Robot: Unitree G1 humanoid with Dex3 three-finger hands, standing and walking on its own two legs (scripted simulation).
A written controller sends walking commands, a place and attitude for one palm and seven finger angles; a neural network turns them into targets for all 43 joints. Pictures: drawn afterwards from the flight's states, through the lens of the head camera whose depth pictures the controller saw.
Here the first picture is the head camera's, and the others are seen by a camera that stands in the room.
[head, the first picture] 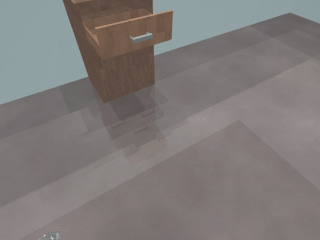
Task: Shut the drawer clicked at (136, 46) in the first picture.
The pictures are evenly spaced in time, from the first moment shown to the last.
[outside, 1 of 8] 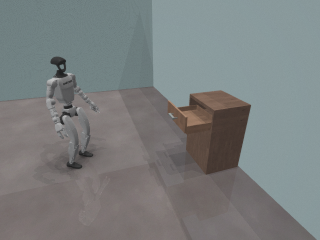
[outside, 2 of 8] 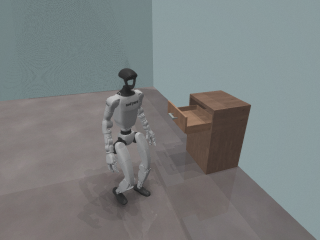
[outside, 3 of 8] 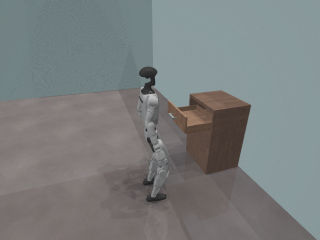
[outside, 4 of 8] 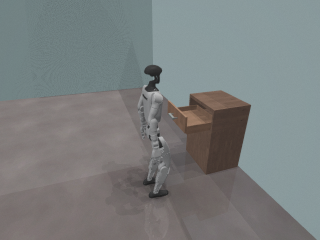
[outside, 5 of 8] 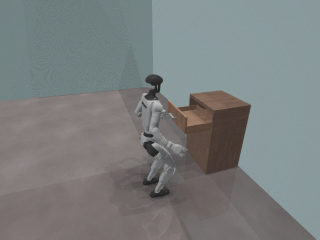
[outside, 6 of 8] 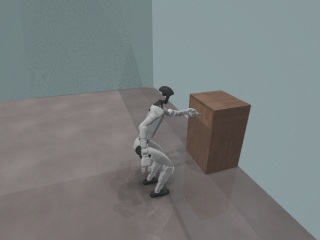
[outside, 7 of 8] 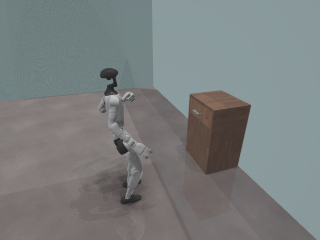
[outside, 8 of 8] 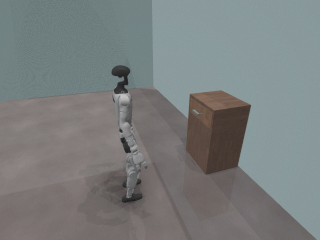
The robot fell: no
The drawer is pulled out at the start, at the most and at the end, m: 0.30 0.30 0.00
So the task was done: yes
